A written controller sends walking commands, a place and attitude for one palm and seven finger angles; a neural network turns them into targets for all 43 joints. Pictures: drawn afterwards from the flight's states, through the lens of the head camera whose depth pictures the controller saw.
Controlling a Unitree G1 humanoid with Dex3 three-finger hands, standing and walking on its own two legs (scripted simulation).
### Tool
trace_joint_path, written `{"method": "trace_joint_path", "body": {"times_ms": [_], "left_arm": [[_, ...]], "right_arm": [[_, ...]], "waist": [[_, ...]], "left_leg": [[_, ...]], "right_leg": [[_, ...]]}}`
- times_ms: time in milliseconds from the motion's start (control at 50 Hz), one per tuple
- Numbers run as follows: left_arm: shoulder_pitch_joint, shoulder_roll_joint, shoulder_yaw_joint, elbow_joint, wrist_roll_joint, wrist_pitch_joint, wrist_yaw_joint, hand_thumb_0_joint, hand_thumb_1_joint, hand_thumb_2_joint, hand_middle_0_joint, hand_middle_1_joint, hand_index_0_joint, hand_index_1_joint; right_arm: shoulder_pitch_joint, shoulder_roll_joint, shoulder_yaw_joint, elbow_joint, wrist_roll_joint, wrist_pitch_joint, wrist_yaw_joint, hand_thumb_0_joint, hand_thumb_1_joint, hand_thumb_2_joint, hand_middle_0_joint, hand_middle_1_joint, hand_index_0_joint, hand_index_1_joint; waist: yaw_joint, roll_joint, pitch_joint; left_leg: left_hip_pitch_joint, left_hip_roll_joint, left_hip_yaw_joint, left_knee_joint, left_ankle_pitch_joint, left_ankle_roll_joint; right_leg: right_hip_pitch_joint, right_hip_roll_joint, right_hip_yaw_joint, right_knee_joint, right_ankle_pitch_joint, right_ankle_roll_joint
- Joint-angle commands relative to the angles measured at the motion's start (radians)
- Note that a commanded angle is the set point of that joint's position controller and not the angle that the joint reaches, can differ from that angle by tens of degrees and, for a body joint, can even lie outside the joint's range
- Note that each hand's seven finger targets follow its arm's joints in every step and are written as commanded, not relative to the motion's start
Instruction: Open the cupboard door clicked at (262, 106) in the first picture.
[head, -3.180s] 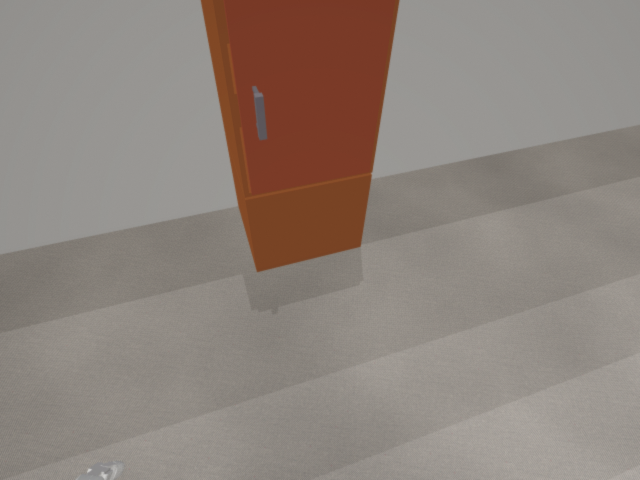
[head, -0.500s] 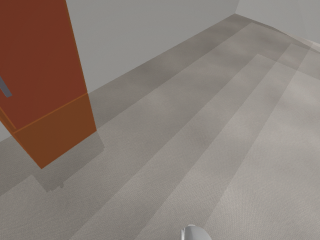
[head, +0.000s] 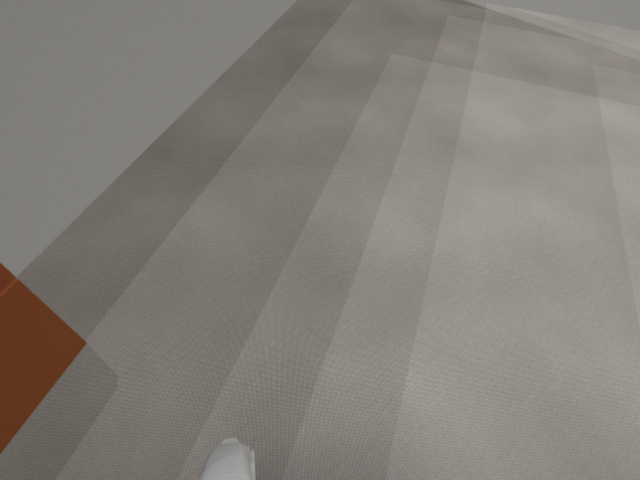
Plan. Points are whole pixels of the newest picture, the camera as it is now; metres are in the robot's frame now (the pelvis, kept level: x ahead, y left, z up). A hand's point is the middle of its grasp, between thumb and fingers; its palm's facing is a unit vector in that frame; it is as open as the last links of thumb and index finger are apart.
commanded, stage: walk to a spot facing it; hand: left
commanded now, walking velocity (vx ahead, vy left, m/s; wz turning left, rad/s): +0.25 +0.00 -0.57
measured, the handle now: out of the picture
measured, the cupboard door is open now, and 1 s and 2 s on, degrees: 0 0 0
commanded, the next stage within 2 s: turn to face it in 0.32 s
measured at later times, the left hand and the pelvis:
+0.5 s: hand (177, 382) +0.28 +0.23 -0.16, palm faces -0.25 -0.95 -0.19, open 7.4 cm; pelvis +0.16 +0.06 +0.01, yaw -18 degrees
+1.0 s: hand (180, 364) +0.32 +0.24 -0.19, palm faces -0.07 -0.98 -0.19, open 7.4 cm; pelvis +0.19 +0.06 -0.01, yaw -5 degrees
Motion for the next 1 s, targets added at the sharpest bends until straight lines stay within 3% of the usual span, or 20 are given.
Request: {"method": "trace_joint_path", "body": {"times_ms": [0, 80, 120, 140, 160, 220, 300, 460, 540, 560, 580, 600, 620, 700, 800, 840, 860, 880, 920, 980], "left_arm": [[0.064, 0.154, 0.038, -0.058, 0.002, -0.028, -0.003, 0.000, 0.900, 0.900, -0.200, -0.300, -0.200, -0.300], [0.091, 0.174, 0.048, -0.070, -0.006, -0.017, -0.003, 0.000, 0.900, 0.900, -0.200, -0.300, -0.200, -0.300], [0.069, 0.150, 0.049, -0.086, -0.013, -0.008, 0.001, 0.000, 0.900, 0.900, -0.200, -0.300, -0.200, -0.300], [0.101, 0.087, 0.043, -0.097, -0.024, -0.005, -0.005, 0.000, 0.900, 0.900, -0.200, -0.300, -0.200, -0.300], [0.111, 0.064, 0.031, -0.112, -0.022, -0.013, -0.011, 0.000, 0.900, 0.900, -0.200, -0.300, -0.200, -0.300], [0.046, 0.086, 0.044, -0.100, -0.002, 0.008, -0.022, 0.000, 0.900, 0.900, -0.200, -0.300, -0.200, -0.300], [0.102, 0.047, 0.042, -0.082, -0.002, 0.053, -0.030, 0.000, 0.900, 0.900, -0.200, -0.300, -0.200, -0.300], [0.005, -0.012, 0.023, -0.100, 0.003, 0.057, -0.012, 0.000, 0.900, 0.900, -0.200, -0.300, -0.200, -0.300], [0.097, 0.018, 0.003, -0.026, 0.004, 0.011, 0.011, 0.000, 0.900, 0.900, -0.200, -0.300, -0.200, -0.300], [0.140, 0.087, 0.010, 0.003, 0.007, -0.006, 0.021, 0.000, 0.900, 0.900, -0.200, -0.300, -0.200, -0.300], [0.161, 0.143, 0.012, 0.029, 0.005, -0.018, 0.032, 0.000, 0.900, 0.900, -0.200, -0.300, -0.200, -0.300], [0.176, 0.170, 0.017, 0.031, -0.005, -0.013, 0.033, 0.000, 0.900, 0.900, -0.200, -0.300, -0.200, -0.300], [0.163, 0.184, 0.027, 0.033, -0.004, -0.007, 0.036, 0.000, 0.900, 0.900, -0.200, -0.300, -0.200, -0.300], [-0.009, 0.143, 0.024, -0.016, 0.002, 0.018, 0.051, 0.000, 0.900, 0.900, -0.200, -0.300, -0.200, -0.300], [-0.072, 0.139, 0.037, -0.053, 0.004, 0.034, 0.049, 0.000, 0.900, 0.900, -0.200, -0.300, -0.200, -0.300], [-0.077, 0.124, 0.042, -0.069, -0.010, 0.047, 0.044, 0.000, 0.900, 0.900, -0.200, -0.300, -0.200, -0.300], [-0.058, 0.078, 0.038, -0.092, -0.017, 0.058, 0.038, 0.000, 0.900, 0.900, -0.200, -0.300, -0.200, -0.300], [-0.083, 0.019, 0.030, -0.139, -0.021, 0.063, 0.033, 0.000, 0.900, 0.900, -0.200, -0.300, -0.200, -0.300], [-0.142, 0.013, 0.031, -0.160, -0.006, 0.060, 0.034, 0.000, 0.900, 0.900, -0.200, -0.300, -0.200, -0.300], [-0.079, 0.046, 0.041, -0.114, -0.010, 0.052, 0.022, 0.000, 0.900, 0.900, -0.200, -0.300, -0.200, -0.300]], "right_arm": [[0.007, -0.078, -0.014, -0.062, -0.002, -0.021, 0.010, 0.000, -0.900, -0.900, 0.200, 0.300, 0.200, 0.300], [-0.064, -0.105, -0.018, -0.091, 0.007, -0.038, 0.004, 0.000, -0.900, -0.900, 0.200, 0.300, 0.200, 0.300], [0.054, -0.152, -0.027, -0.052, 0.005, -0.049, -0.014, 0.000, -0.900, -0.900, 0.200, 0.300, 0.200, 0.300], [0.154, -0.259, -0.050, -0.029, -0.010, -0.055, -0.024, 0.000, -0.900, -0.900, 0.200, 0.300, 0.200, 0.300], [0.227, -0.322, -0.054, -0.025, -0.007, -0.041, -0.020, 0.000, -0.900, -0.900, 0.200, 0.300, 0.200, 0.300], [0.063, -0.192, -0.020, -0.055, -0.001, -0.038, -0.023, 0.000, -0.900, -0.900, 0.200, 0.300, 0.200, 0.300], [0.010, -0.156, -0.013, -0.048, 0.004, -0.037, -0.029, 0.000, -0.900, -0.900, 0.200, 0.300, 0.200, 0.300], [0.076, -0.162, -0.031, 0.010, -0.008, -0.018, -0.022, 0.000, -0.900, -0.900, 0.200, 0.300, 0.200, 0.300], [0.090, -0.156, -0.025, 0.066, -0.001, -0.013, -0.017, 0.000, -0.900, -0.900, 0.200, 0.300, 0.200, 0.300], [0.118, -0.120, -0.017, 0.075, 0.009, -0.019, -0.012, 0.000, -0.900, -0.900, 0.200, 0.300, 0.200, 0.300], [0.144, -0.043, 0.005, 0.069, 0.018, -0.015, -0.008, 0.000, -0.900, -0.900, 0.200, 0.300, 0.200, 0.300], [0.107, -0.036, 0.005, 0.050, 0.023, 0.008, -0.014, 0.000, -0.900, -0.900, 0.200, 0.300, 0.200, 0.300], [0.072, -0.046, 0.002, 0.044, 0.021, 0.026, -0.019, 0.000, -0.900, -0.900, 0.200, 0.300, 0.200, 0.300], [0.092, -0.062, -0.017, 0.068, 0.019, 0.045, -0.008, 0.000, -0.900, -0.900, 0.200, 0.300, 0.200, 0.300], [0.133, -0.047, -0.025, 0.040, 0.009, 0.051, 0.010, 0.000, -0.900, -0.900, 0.200, 0.300, 0.200, 0.300], [0.193, -0.080, -0.036, 0.043, 0.002, 0.044, 0.013, 0.000, -0.900, -0.900, 0.200, 0.300, 0.200, 0.300], [0.222, -0.151, -0.051, 0.038, -0.002, 0.036, 0.014, 0.000, -0.900, -0.900, 0.200, 0.300, 0.200, 0.300], [0.254, -0.244, -0.074, 0.021, -0.010, 0.028, 0.007, 0.000, -0.900, -0.900, 0.200, 0.300, 0.200, 0.300], [0.234, -0.248, -0.076, 0.026, -0.007, 0.018, -0.015, 0.000, -0.900, -0.900, 0.200, 0.300, 0.200, 0.300], [0.077, -0.186, -0.053, -0.026, -0.003, 0.007, -0.021, 0.000, -0.900, -0.900, 0.200, 0.300, 0.200, 0.300]], "waist": [[0.044, -0.098, -0.043], [0.063, -0.132, -0.057], [-0.001, -0.051, -0.110], [-0.035, 0.177, -0.204], [-0.046, 0.314, -0.238], [0.002, 0.139, -0.051], [0.050, 0.170, -0.062], [0.009, 0.186, -0.057], [0.061, 0.135, -0.139], [0.075, 0.037, -0.199], [0.069, -0.130, -0.256], [0.093, -0.175, -0.232], [0.108, -0.275, -0.221], [0.050, -0.136, -0.100], [0.015, -0.180, -0.048], [-0.014, -0.086, -0.071], [-0.023, 0.157, -0.063], [-0.051, 0.394, -0.040], [-0.042, 0.257, -0.098], [0.014, 0.152, -0.118]], "left_leg": [[0.093, -0.048, 0.023, -0.204, 0.029, -0.006], [0.202, -0.114, 0.046, -0.382, -0.004, 0.003], [0.494, -0.088, 0.026, -0.593, 0.098, 0.018], [0.735, 0.150, -0.230, -0.647, 0.187, 0.098], [0.790, 0.373, -0.404, -0.685, 0.338, 0.213], [0.502, 0.286, -0.194, -0.729, 0.316, 0.193], [0.430, 0.177, 0.077, -0.712, 0.467, 0.145], [0.476, 0.163, 0.153, -0.669, 0.536, 0.184], [0.483, 0.088, 0.136, -0.508, 0.506, 0.115], [0.371, 0.050, 0.143, -0.428, 0.359, 0.070], [0.206, -0.023, 0.158, -0.346, -0.024, 0.025], [0.175, -0.069, 0.094, -0.230, -0.332, 0.012], [0.147, -0.077, 0.053, -0.124, -0.391, 0.015], [0.123, -0.084, 0.009, 0.003, -0.270, 0.014], [0.211, -0.097, 0.088, -0.237, -0.131, 0.011], [0.343, -0.111, 0.107, -0.451, 0.060, 0.018], [0.372, -0.002, -0.107, -0.590, 0.164, 0.070], [0.383, 0.216, -0.434, -0.736, 0.331, 0.197], [0.415, 0.214, -0.488, -0.733, 0.280, 0.239], [0.414, 0.096, -0.293, -0.694, 0.339, 0.209]], "right_leg": [[-0.027, -0.252, 0.255, -0.204, 0.069, -0.106], [0.047, -0.254, 0.313, -0.122, 0.205, -0.088], [-0.060, -0.186, 0.261, 0.074, 0.243, -0.026], [-0.254, -0.057, 0.147, 0.329, 0.013, 0.042], [-0.382, -0.031, 0.041, 0.615, -0.398, 0.082], [-0.398, -0.153, 0.058, 0.789, -0.255, 0.109], [-0.301, -0.174, 0.008, 0.725, -0.116, 0.133], [-0.202, -0.158, -0.060, 0.327, -0.071, 0.132], [0.073, -0.134, -0.087, -0.066, 0.154, 0.110], [0.257, -0.240, 0.010, -0.072, 0.388, 0.083], [0.415, -0.442, 0.147, -0.038, 0.732, 0.019], [0.366, -0.533, 0.162, -0.046, 0.881, -0.071], [0.323, -0.523, 0.157, -0.054, 0.893, -0.101], [0.164, -0.486, 0.006, -0.086, 0.567, -0.064], [0.027, -0.460, -0.100, -0.056, 0.227, 0.005], [-0.039, -0.412, -0.146, 0.089, 0.079, 0.060], [-0.148, -0.312, -0.174, 0.268, -0.133, 0.115], [-0.313, -0.194, -0.153, 0.507, -0.433, 0.173], [-0.398, -0.195, 0.022, 0.736, -0.341, 0.153], [-0.343, -0.207, 0.041, 0.715, -0.165, 0.165]]}}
